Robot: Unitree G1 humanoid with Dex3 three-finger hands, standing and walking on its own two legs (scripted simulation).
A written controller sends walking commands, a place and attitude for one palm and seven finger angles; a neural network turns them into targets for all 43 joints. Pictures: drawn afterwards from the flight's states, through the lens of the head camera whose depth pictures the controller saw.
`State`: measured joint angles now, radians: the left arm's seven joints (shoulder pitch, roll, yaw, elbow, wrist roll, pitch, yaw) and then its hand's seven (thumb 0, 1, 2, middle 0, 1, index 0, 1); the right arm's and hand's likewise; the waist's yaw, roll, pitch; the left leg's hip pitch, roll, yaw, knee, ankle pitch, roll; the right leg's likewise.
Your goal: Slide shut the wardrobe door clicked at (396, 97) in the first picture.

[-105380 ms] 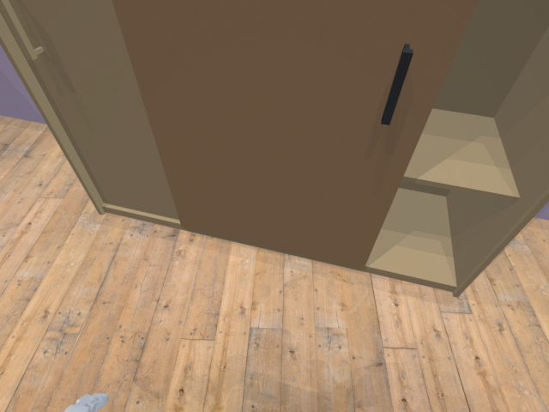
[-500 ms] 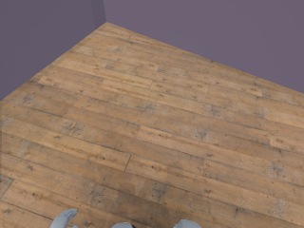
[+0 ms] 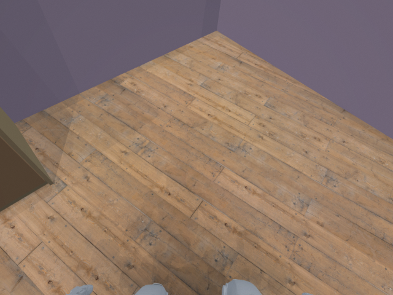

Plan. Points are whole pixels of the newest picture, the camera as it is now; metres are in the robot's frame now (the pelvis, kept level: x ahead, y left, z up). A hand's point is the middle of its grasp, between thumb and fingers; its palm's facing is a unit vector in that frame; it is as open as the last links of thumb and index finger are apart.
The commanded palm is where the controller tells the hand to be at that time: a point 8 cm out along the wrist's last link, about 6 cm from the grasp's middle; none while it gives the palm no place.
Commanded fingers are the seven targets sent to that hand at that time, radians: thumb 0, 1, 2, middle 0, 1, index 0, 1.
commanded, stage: turn to face it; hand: left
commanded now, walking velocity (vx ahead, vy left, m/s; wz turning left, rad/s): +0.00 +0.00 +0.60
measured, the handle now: out of the picture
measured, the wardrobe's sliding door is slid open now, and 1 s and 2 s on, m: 0.00 0.00 0.00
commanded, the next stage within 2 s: take the last steps up to it in 1.02 s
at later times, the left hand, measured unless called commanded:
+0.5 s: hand out of the picture +0.00 +0.20 -0.18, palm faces +0.35 -0.92 -0.20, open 7.4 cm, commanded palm none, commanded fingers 0.00 0.90 0.90 -0.20 -0.30 -0.20 -0.30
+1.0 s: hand out of the picture -0.03 +0.18 -0.15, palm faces +0.54 -0.81 -0.24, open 7.4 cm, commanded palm none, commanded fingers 0.00 0.90 0.90 -0.20 -0.30 -0.20 -0.30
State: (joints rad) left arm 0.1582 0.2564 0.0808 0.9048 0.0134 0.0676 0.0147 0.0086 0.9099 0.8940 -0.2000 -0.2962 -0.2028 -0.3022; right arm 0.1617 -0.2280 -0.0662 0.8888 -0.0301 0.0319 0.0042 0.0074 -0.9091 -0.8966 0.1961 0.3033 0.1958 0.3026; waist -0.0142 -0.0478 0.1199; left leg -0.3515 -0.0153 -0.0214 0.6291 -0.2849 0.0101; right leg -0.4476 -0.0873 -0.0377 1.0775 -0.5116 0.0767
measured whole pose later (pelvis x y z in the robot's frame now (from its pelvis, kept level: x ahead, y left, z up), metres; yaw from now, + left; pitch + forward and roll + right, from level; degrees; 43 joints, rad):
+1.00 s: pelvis +0.00 -0.03 +0.01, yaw +33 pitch -1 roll +1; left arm 0.18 0.19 0.05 0.91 0.03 0.01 0.02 0.00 0.91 0.89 -0.20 -0.30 -0.20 -0.30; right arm 0.18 -0.22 -0.07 0.95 -0.02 0.07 0.01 0.01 -0.91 -0.90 0.20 0.30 0.20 0.30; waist -0.02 -0.01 0.11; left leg -0.44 -0.02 0.02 0.96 -0.49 -0.04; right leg -0.21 -0.09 -0.08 0.54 -0.31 0.03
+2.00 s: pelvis +0.10 +0.11 +0.00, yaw +41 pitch -2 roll +1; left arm 0.19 0.19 0.07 1.00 0.03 -0.05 -0.01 0.01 0.93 0.89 -0.20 -0.30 -0.20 -0.30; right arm 0.33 -0.17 -0.06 1.11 -0.03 0.01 0.00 0.01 -0.92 -0.90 0.20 0.30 0.20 0.30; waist 0.00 0.01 0.05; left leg -0.26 0.04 0.10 0.75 -0.46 0.01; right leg -0.32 -0.06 -0.12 0.62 -0.28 -0.03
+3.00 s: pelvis +0.30 +0.36 +0.01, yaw +40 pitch +0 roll -1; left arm 0.25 0.16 0.03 1.14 0.01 0.01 0.03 0.00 0.93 0.89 -0.20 -0.30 -0.20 -0.30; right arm 0.18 -0.14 -0.03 1.09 -0.01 -0.03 -0.03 0.01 -0.93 -0.90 0.19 0.30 0.19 0.30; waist 0.02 -0.05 0.05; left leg -0.28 0.04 0.14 0.56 -0.27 0.04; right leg -0.15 -0.08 -0.11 0.52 -0.34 0.04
